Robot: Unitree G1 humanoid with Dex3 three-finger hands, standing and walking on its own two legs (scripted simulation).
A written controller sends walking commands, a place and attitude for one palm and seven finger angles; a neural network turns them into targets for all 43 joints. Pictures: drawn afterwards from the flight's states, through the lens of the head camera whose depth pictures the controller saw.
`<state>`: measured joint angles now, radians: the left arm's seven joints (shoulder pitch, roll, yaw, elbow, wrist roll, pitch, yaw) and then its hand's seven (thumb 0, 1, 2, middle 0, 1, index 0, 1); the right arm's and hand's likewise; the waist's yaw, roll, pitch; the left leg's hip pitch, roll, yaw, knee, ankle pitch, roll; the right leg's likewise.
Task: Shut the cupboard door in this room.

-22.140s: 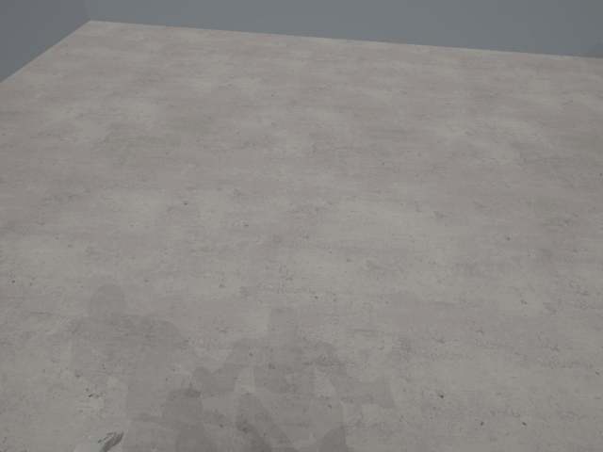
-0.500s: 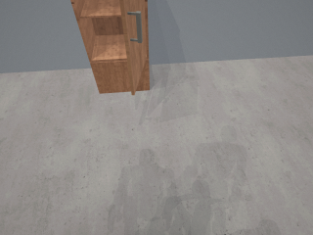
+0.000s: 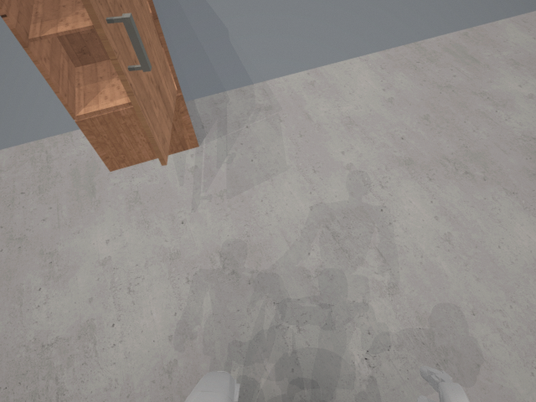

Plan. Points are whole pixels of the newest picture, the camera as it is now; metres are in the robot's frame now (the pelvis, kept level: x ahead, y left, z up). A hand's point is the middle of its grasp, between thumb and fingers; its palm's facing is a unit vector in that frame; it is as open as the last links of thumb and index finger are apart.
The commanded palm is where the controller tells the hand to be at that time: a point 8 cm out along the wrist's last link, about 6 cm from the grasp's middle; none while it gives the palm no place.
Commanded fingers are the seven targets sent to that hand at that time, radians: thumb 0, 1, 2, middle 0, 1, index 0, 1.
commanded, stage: walk around to get in front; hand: left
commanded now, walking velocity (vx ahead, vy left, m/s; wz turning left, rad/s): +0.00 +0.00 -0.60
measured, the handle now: (129, 45) +0.89 +0.45 +0.02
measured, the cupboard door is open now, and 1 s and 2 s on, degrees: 75 75 75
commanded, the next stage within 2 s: none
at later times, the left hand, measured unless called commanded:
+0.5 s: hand (122, 388) +0.14 +0.28 -0.17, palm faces -0.26 -0.94 -0.24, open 7.4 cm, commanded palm none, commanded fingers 0.00 0.90 0.90 -0.20 -0.30 -0.20 -0.30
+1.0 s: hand (228, 351) +0.21 +0.10 -0.15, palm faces -0.59 -0.77 -0.24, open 7.4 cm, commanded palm none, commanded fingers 0.00 0.90 0.90 -0.20 -0.30 -0.20 -0.30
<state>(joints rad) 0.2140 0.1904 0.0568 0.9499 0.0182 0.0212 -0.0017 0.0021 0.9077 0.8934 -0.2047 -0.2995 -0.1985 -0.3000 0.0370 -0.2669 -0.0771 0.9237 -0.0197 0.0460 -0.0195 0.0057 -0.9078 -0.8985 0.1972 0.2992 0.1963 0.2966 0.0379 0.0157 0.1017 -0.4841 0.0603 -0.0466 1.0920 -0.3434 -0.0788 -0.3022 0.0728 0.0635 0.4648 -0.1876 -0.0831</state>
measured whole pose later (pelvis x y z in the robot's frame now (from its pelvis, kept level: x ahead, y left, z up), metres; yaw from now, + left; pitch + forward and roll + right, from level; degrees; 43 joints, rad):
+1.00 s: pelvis +0.05 -0.02 +0.00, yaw -37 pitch +0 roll +2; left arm 0.26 0.19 0.03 0.96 0.02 -0.03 -0.02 0.00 0.91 0.89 -0.20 -0.30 -0.20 -0.30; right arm 0.22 -0.25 -0.07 0.94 -0.03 0.01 0.03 0.01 -0.91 -0.90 0.20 0.30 0.20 0.30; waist -0.02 0.03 0.06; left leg -0.57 0.15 0.04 1.11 -0.26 -0.09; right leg -0.12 0.03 -0.01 0.44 -0.31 -0.06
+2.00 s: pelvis +0.34 -0.31 -0.01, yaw -56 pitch -1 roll +1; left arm 0.14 0.15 0.06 1.00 0.00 -0.07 0.01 -0.02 0.94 0.89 -0.20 -0.30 -0.20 -0.30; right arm 0.38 -0.12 -0.05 1.12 -0.02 -0.02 0.01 0.01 -0.91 -0.90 0.20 0.30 0.20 0.30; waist -0.04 0.01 0.08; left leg -0.40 0.13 0.07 1.25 -0.36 -0.02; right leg -0.29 -0.01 -0.15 0.55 -0.24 -0.08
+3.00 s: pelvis +0.56 -0.67 -0.01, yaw -61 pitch -2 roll +2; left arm 0.14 0.16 0.05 1.02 0.02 -0.06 -0.01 0.00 0.91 0.89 -0.20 -0.30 -0.19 -0.30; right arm 0.34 -0.16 -0.06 1.13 -0.02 -0.01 0.01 0.01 -0.91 -0.90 0.20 0.30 0.20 0.30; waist -0.03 0.03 0.09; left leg -0.36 0.12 0.07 1.22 -0.37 -0.01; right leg -0.34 -0.05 -0.16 0.60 -0.23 -0.07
